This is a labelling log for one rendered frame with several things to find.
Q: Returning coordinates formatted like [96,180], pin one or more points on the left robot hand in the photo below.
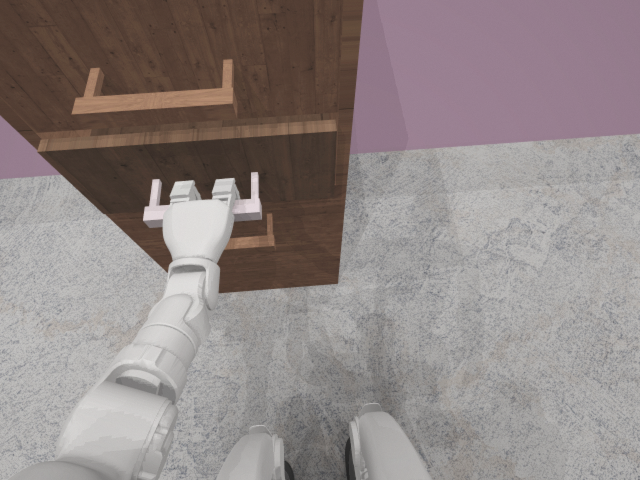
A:
[193,227]

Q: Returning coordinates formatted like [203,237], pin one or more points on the cabinet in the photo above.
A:
[282,58]

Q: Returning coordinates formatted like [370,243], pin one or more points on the left robot upper arm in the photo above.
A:
[120,433]

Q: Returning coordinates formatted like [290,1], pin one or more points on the left robot forearm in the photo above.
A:
[158,358]

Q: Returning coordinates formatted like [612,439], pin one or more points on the left robot thigh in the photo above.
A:
[255,457]

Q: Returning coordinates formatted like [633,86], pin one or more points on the right robot thigh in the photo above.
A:
[379,444]

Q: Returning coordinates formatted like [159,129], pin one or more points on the robot thigh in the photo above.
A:
[379,444]
[255,457]

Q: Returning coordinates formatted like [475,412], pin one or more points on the handle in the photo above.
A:
[250,245]
[155,108]
[243,210]

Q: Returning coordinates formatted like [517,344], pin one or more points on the drawer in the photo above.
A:
[295,157]

